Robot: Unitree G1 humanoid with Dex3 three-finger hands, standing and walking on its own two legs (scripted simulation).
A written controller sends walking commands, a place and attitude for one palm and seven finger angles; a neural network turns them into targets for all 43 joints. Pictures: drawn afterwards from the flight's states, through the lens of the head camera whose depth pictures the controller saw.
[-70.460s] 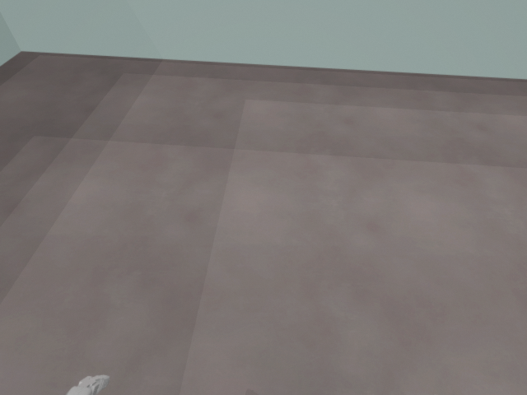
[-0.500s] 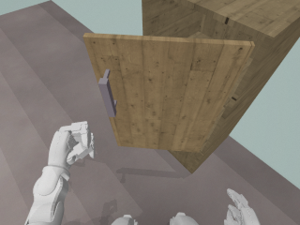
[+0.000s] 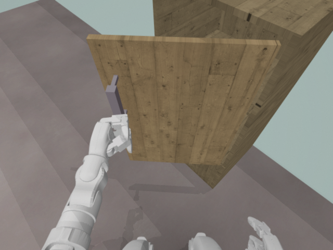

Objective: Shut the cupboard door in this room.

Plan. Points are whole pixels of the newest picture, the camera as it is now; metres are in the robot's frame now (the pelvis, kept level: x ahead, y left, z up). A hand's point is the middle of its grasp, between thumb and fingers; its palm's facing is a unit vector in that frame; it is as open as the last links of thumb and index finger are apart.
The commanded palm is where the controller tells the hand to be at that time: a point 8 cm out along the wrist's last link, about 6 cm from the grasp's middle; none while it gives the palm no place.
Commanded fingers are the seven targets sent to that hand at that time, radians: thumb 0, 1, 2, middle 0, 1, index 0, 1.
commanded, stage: bring the fist close to the handle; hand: left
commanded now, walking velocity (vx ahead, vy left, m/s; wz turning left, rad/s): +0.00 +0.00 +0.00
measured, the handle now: (119, 103) +0.47 +0.14 +0.06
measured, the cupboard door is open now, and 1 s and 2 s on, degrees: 43 39 27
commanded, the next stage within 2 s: push the door shut along its arc in 0.40 s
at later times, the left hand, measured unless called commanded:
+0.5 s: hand (127, 134) +0.37 +0.10 +0.07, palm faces -0.05 -1.00 -0.04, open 3.1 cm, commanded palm +0.35 +0.16 +0.06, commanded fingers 0.00 0.90 0.90 -1.30 -1.50 -1.30 -1.50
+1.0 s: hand (128, 118) +0.42 +0.11 +0.06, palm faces -0.19 -0.98 -0.04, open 3.1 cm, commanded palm +0.41 +0.16 +0.06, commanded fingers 0.00 0.90 0.90 -1.30 -1.50 -1.30 -1.50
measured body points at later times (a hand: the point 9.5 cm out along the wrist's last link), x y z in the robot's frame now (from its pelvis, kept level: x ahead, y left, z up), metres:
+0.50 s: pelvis -0.01 -0.01 +0.00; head +0.06 -0.02 +0.45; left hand +0.37 +0.16 +0.07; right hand +0.11 -0.26 -0.11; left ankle +0.00 +0.09 -0.67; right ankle +0.03 -0.10 -0.67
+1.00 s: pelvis -0.01 +0.00 -0.01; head +0.07 -0.01 +0.44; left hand +0.42 +0.16 +0.07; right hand +0.07 -0.26 -0.13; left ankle +0.00 +0.09 -0.67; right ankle +0.03 -0.10 -0.67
